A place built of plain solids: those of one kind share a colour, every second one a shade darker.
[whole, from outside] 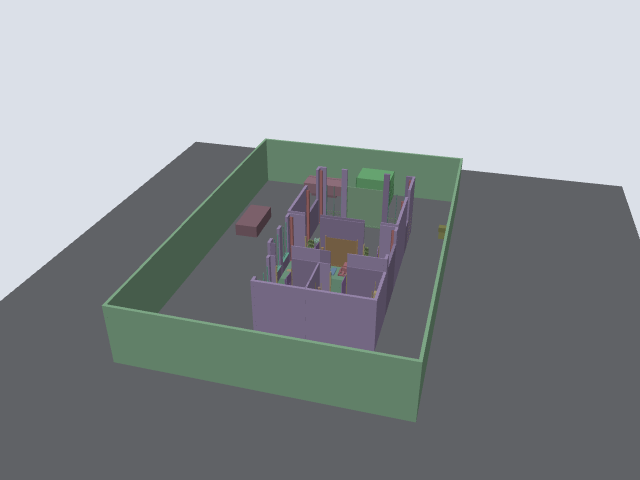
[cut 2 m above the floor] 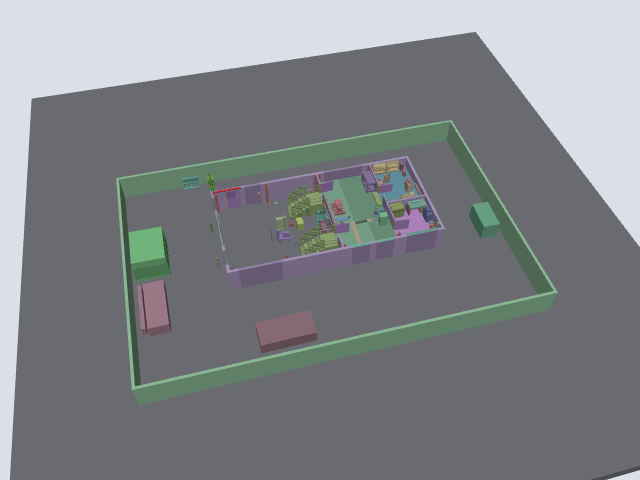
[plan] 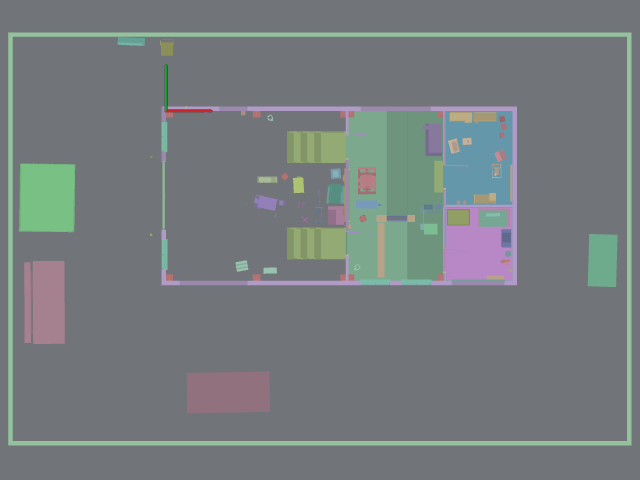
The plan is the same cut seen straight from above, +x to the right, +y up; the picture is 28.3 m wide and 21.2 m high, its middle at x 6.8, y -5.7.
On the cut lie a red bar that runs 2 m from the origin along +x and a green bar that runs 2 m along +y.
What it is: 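A firm's repair and maintenance workshop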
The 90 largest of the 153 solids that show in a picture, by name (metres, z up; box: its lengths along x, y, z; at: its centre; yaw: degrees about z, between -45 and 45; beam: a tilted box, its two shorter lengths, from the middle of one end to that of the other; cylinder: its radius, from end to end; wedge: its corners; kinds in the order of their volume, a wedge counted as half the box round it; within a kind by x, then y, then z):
{
 "yard_bound_1": {"box": [0.2, 18.25, 4.24], "at": [-6.87, -5.65, 2.07]},
 "yard_bound_2": {"box": [27.52, 0.2, 4.24], "at": [6.79, -14.68, 2.07]},
 "yard_bound_3": {"box": [27.52, 0.2, 4.24], "at": [6.79, 3.37, 2.07]},
 "yard_bound_4": {"box": [0.2, 18.25, 4.24], "at": [20.45, -5.65, 2.07]},
 "wall_1": {"box": [0.2, 0.71, 5.05], "at": [-0.1, -7.35, 2.48]},
 "wall_2": {"box": [0.2, 0.46, 5.05], "at": [-0.1, -5.47, 2.48]},
 "wall_3": {"box": [0.2, 0.46, 5.05], "at": [-0.1, -2.02, 2.48]},
 "wall_4": {"box": [0.2, 0.71, 5.05], "at": [-0.1, -0.15, 2.48]},
 "wall_5": {"box": [0.81, 0.2, 5.05], "at": [0.2, -7.6, 2.48]},
 "wall_6": {"box": [2.56, 0.2, 5.05], "at": [1.07, 0.1, 2.48]},
 "wall_7": {"box": [3.01, 0.2, 2.45], "at": [2.1, -7.6, 1.18]},
 "wall_8": {"box": [1.26, 0.2, 2.45], "at": [2.98, 0.1, 1.18]},
 "wall_9": {"box": [4.41, 0.2, 5.05], "at": [5.8, -7.6, 2.48]},
 "wall_10": {"box": [4.41, 0.2, 5.05], "at": [5.8, 0.1, 2.48]},
 "wall_11": {"box": [0.06, 1.1, 5.05], "at": [7.97, -6.95, 2.48]},
 "wall_12": {"box": [0.06, 3.16, 5.05], "at": [7.97, -3.73, 2.48]},
 "wall_13": {"box": [0.06, 1.05, 5.05], "at": [7.97, -0.53, 2.48]},
 "wall_14": {"box": [0.06, 1.1, 4.87], "at": [8.03, -6.95, 2.38]},
 "wall_15": {"box": [0.06, 3.16, 4.87], "at": [8.03, -3.73, 2.38]},
 "wall_16": {"box": [0.06, 1.05, 4.87], "at": [8.03, -0.53, 2.38]},
 "wall_17": {"box": [0.61, 0.2, 4.87], "at": [8.3, -7.6, 2.38]},
 "wall_18": {"box": [0.61, 0.2, 4.87], "at": [8.3, 0.1, 2.38]},
 "wall_19": {"box": [1.31, 0.2, 1.97], "at": [9.25, -7.6, 0.94]},
 "wall_20": {"box": [0.51, 0.2, 4.87], "at": [10.15, -7.6, 2.38]},
 "wall_21": {"box": [3.11, 0.2, 3.87], "at": [10.15, 0.1, 1.89]},
 "wall_22": {"box": [1.31, 0.2, 1.97], "at": [11.05, -7.6, 0.94]},
 "wall_23": {"box": [0.61, 0.2, 4.87], "at": [12.0, -7.6, 2.38]},
 "wall_24": {"box": [0.61, 0.2, 4.87], "at": [12.0, 0.1, 2.38]},
 "wall_25": {"box": [0.06, 0.35, 4.87], "at": [12.27, -7.32, 2.38]},
 "wall_26": {"box": [0.06, 1.92, 4.87], "at": [12.27, -5.1, 2.38]},
 "wall_27": {"box": [0.06, 0.81, 4.87], "at": [12.27, -3.85, 2.38]},
 "wall_28": {"box": [0.06, 2.35, 4.87], "at": [12.27, -1.18, 2.38]},
 "wall_29": {"box": [0.06, 0.35, 3.94], "at": [12.33, -7.32, 1.92]},
 "wall_30": {"box": [0.06, 1.85, 3.94], "at": [12.33, -5.13, 1.92]},
 "wall_31": {"box": [0.06, 0.76, 3.94], "at": [12.33, -3.82, 1.92]},
 "wall_32": {"box": [0.06, 2.35, 3.94], "at": [12.33, -1.18, 1.92]},
 "wall_33": {"box": [0.36, 0.2, 3.94], "at": [12.47, -7.6, 1.92]},
 "wall_34": {"box": [2.31, 0.2, 2.07], "at": [13.8, -7.6, 0.98]},
 "wall_35": {"box": [3.0, 0.06, 3.94], "at": [13.8, -4.23, 1.92]},
 "wall_36": {"box": [3.0, 0.06, 3.94], "at": [13.8, -4.17, 1.92]},
 "wall_37": {"box": [3.2, 0.2, 3.94], "at": [13.9, 0.1, 1.92]},
 "wall_38": {"box": [0.56, 0.2, 3.94], "at": [15.22, -7.6, 1.92]},
 "wall_39": {"box": [0.2, 3.5, 3.94], "at": [15.4, -5.95, 1.92]},
 "wall_40": {"box": [0.2, 4.4, 3.94], "at": [15.4, -2.0, 1.92]},
 "raised_floor_hall_1": {"box": [1.81, 7.63, 1.07], "at": [8.84, -3.75, 0.48]},
 "raised_floor_hall_2": {"box": [0.9, 2.69, 1.07], "at": [10.2, -6.22, 0.48]},
 "raised_floor_hall_3": {"box": [0.9, 4.69, 1.07], "at": [10.2, -2.28, 0.48]},
 "raised_floor_hall_4": {"box": [1.72, 7.63, 1.07], "at": [11.51, -3.75, 0.48]},
 "beyond_container_1": {"box": [2.32, 2.93, 2.59], "at": [-5.25, -3.82, 1.24], "yaw": -0.8},
 "beyond_container_2": {"box": [2.44, 0.037, 1.48], "at": [-5.23, -2.35, 0.68], "yaw": -0.8},
 "beyond_container_3": {"box": [0.02, 3.0, 1.48], "at": [-4.06, -3.86, 0.68], "yaw": -0.8},
 "raised_floor_stores_1": {"box": [3.13, 4.33, 1.24], "at": [13.8, -2.1, 0.57]},
 "beyond_skip_1": {"box": [0.28, 3.56, 0.66], "at": [-6.12, -8.46, 0.96], "yaw": 0.3},
 "beyond_skip_2": {"box": [0.2, 2.8, 0.15], "at": [-6.01, -8.46, 0.54], "yaw": 0.3},
 "beyond_skip_3": {"box": [1.4, 3.66, 0.95], "at": [-5.18, -8.46, 0.82], "yaw": 0.3},
 "beyond_skip_4": {"box": [3.66, 1.78, 0.96], "at": [2.75, -12.43, 0.81], "yaw": 0.9},
 "raised_floor_office_1": {"box": [3.13, 3.43, 1.07], "at": [13.8, -5.85, 0.48]},
 "door_landing_1": {"box": [0.32, 1.4, 0.22], "at": [5.5, -5.85, 0.06]},
 "door_landing_2": {"box": [0.32, 1.4, 0.22], "at": [5.5, -1.6, 0.06]},
 "door_landing_3": {"box": [0.32, 1.4, 0.39], "at": [5.8, -5.85, 0.14]},
 "door_landing_4": {"box": [0.32, 1.4, 0.39], "at": [5.8, -1.6, 0.14]},
 "door_landing_5": {"box": [0.32, 1.4, 0.56], "at": [6.1, -5.85, 0.23]},
 "door_landing_6": {"box": [0.32, 1.4, 0.56], "at": [6.1, -1.6, 0.23]},
 "door_landing_7": {"box": [0.32, 1.4, 0.73], "at": [6.4, -5.85, 0.32]},
 "door_landing_8": {"box": [0.32, 1.4, 0.73], "at": [6.4, -1.6, 0.32]},
 "door_landing_9": {"box": [0.32, 1.4, 0.9], "at": [6.7, -5.85, 0.4]},
 "door_landing_10": {"box": [0.32, 1.4, 0.9], "at": [6.7, -1.6, 0.4]},
 "door_landing_11": {"box": [1.1, 1.4, 1.07], "at": [7.39, -5.85, 0.48]},
 "door_landing_12": {"box": [1.1, 1.4, 1.07], "at": [7.39, -1.6, 0.48]},
 "door_landing_13": {"box": [0.4, 1.4, 0.22], "at": [12.04, -2.9, 1.08]},
 "beyond_pallets_1": {"box": [1.26, 2.32, 1.34], "at": [19.28, -6.61, 0.66], "yaw": -1.6},
 "plan_chest_small_1": {"box": [0.92, 0.64, 0.97], "at": [12.91, -4.7, 1.45]},
 "plan_chest_small_2": {"box": [1.02, 0.73, 0.4], "at": [12.91, -4.69, 1.72]},
 "roller_shutter_1": {"box": [0.06, 2.86, 3.55], "at": [-0.12, -3.75, 1.73]},
 "fitters_bench_1": {"box": [0.65, 1.4, 0.23], "at": [11.81, -1.28, 1.08]},
 "fitters_bench_2": {"box": [0.73, 1.43, 0.12], "at": [11.83, -1.28, 1.83]},
 "fitters_bench_3": {"box": [0.58, 1.28, 0.13], "at": [11.9, -1.21, 1.83]},
 "cage_trolley_1": {"box": [0.64, 0.85, 0.67], "at": [7.6, -3.67, 0.64], "yaw": -6.4},
 "printer_stand_1": {"box": [0.45, 0.81, 0.77], "at": [15.03, -5.63, 1.35]},
 "cage_trolley_empty_1": {"box": [0.36, 0.67, 0.6], "at": [7.33, -4.69, 1.0]},
 "cage_trolley_empty_2": {"box": [0.73, 0.81, 0.22], "at": [7.52, -4.62, 0.06]},
 "caution_board_1": {"box": [0.6, 0.48, 0.95], "at": [11.69, -5.22, 1.45]},
 "roll_cab_1": {"box": [0.46, 0.68, 0.68], "at": [5.85, -3.28, 0.45], "yaw": 3.2},
 "door_leaf_1": {"box": [0.99, 0.044, 2.14], "at": [8.55, -1.05, 2.04], "yaw": 6.5},
 "door_leaf_2": {"box": [0.99, 0.044, 2.14], "at": [12.86, -2.42, 2.21], "yaw": -1.6},
 "shop_shutter_1": {"box": [0.027, 2.2, 2.35], "at": [8.08, -3.73, 2.15]},
 "beyond_wheeled_bin_1": {"box": [0.53, 0.6, 0.4], "at": [0.04, 2.74, 0.82], "yaw": -0.1},
 "desk_load_drowned_1": {"box": [1.3, 0.72, 0.12], "at": [14.46, -4.76, 1.81]},
 "radiator_1": {"box": [0.78, 0.19, 0.66], "at": [14.55, -7.36, 1.46]},
 "beyond_pallet_edge_1": {"box": [1.2, 0.21, 0.34], "at": [-1.53, 3.14, 0.82], "yaw": -2.5}
}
